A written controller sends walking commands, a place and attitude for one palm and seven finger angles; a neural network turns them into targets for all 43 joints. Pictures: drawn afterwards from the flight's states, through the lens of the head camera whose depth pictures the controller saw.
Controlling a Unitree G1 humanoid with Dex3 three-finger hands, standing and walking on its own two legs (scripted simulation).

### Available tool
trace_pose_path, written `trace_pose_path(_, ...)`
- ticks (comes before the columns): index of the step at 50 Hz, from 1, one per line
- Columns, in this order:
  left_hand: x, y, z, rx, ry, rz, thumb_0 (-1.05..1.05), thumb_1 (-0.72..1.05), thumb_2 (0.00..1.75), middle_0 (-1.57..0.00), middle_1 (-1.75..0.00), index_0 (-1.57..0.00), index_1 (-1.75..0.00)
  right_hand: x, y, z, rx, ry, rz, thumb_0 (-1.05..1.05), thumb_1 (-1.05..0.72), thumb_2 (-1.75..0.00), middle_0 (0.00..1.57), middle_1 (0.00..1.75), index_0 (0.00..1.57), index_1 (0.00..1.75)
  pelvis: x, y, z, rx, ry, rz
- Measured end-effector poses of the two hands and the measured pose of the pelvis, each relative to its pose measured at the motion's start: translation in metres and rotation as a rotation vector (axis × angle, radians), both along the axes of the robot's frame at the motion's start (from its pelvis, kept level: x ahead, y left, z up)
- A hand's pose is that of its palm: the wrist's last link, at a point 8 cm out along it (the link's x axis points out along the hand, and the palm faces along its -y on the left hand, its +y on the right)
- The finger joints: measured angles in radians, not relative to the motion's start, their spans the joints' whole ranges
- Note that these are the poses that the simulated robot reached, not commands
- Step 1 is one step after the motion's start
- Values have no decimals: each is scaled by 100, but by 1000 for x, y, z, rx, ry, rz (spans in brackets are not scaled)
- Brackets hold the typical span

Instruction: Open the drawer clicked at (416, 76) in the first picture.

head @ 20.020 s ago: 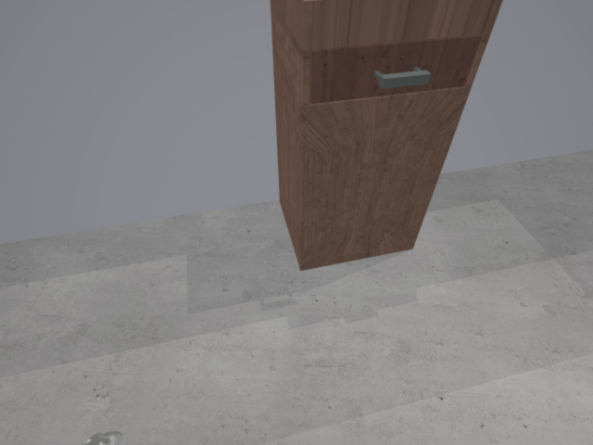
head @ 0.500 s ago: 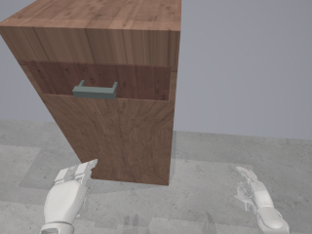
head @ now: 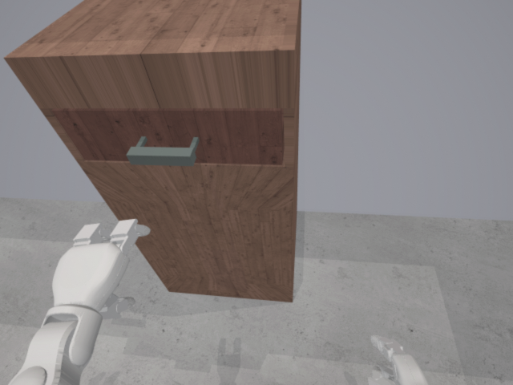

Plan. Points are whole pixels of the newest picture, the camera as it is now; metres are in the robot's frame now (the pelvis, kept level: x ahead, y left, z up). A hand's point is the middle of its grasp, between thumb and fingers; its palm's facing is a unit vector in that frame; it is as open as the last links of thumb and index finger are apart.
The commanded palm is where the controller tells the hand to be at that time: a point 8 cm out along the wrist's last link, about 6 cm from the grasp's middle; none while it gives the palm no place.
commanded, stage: raise the hand with hooked fingers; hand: left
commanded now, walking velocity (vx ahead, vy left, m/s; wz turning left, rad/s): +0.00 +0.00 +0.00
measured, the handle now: (165, 148) +0.53 +0.25 +0.07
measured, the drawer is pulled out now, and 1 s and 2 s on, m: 0.00 0.00 0.00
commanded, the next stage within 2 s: move the hooked fingers above the handle in 1.02 s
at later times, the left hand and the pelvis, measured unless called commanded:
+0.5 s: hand (66, 211) +0.29 +0.28 +0.17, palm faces +0.14 -0.03 -0.99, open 13.7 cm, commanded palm +0.25 +0.28 +0.22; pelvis -0.01 +0.03 +0.01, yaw +2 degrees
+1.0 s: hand (69, 207) +0.28 +0.27 +0.18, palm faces +0.11 -0.04 -0.99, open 13.8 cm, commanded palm +0.25 +0.28 +0.24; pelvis -0.02 +0.02 +0.02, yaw +3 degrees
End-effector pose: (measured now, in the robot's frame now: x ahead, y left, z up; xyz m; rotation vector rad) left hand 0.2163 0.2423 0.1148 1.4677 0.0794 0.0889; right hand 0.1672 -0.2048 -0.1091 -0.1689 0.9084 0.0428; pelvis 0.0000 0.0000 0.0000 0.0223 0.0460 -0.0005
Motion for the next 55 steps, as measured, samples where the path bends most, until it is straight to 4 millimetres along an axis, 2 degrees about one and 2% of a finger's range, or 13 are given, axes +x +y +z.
trace_pose_path(4,-8,7,10,-4,-22,-20,0,-2,51,-28,-90,-28,-89,-10,-21,2,-83,37,-14,1,-91,-90,20,30,20,30,0,5,4,-7,-15,10)
trace_pose_path(9,-7,18,33,20,-129,-33,0,-14,46,-29,-97,-29,-97,0,-28,10,-137,21,-12,2,-91,-90,20,30,19,30,-3,12,6,-12,-33,31)
trace_pose_path(13,8,28,48,38,-158,-18,0,-23,42,-30,-103,-30,-103,19,-16,19,-114,-33,-9,2,-91,-90,20,30,19,30,-6,16,8,-14,-51,39)
trace_pose_path(18,27,31,73,55,-150,-28,0,-34,37,-31,-110,-31,-110,41,14,32,-49,-113,16,1,-91,-90,20,30,19,30,-6,23,11,-15,-73,41)
trace_pose_path(22,36,32,95,69,-145,-49,0,-41,34,-31,-115,-31,-115,51,37,40,-1,-145,48,1,-91,-90,20,30,19,30,-6,26,13,-16,-87,41)
trace_pose_path(27,44,42,114,86,-121,-39,0,-46,32,-31,-118,-31,-118,49,52,39,24,-127,88,1,-91,-90,20,30,20,30,-8,29,15,-17,-92,47)
trace_pose_path(33,50,48,131,101,-101,-48,0,-48,31,-32,-120,-31,-120,33,47,28,7,-64,104,1,-91,-90,20,30,20,30,-11,30,15,-17,-89,59)
trace_pose_path(37,52,48,133,91,-83,-69,0,-49,30,-31,-120,-31,-120,19,36,22,-4,-21,83,1,-91,-90,20,30,20,30,-12,30,16,-17,-82,56)
trace_pose_path(45,47,33,114,64,-46,-148,0,-49,30,-32,-120,-31,-120,-4,10,15,-41,31,49,1,-91,-90,20,30,20,30,-14,26,15,-15,-72,49)
trace_pose_path(49,41,27,117,71,-99,-173,0,-49,30,-32,-120,-32,-120,-7,3,14,-52,37,46,1,-91,-90,20,30,19,30,-15,22,15,-14,-70,52)
trace_pose_path(55,42,34,128,81,-149,-91,0,-49,30,-32,-120,-32,-120,0,2,13,-31,27,52,1,-91,-90,20,30,19,30,-18,16,15,-10,-66,55)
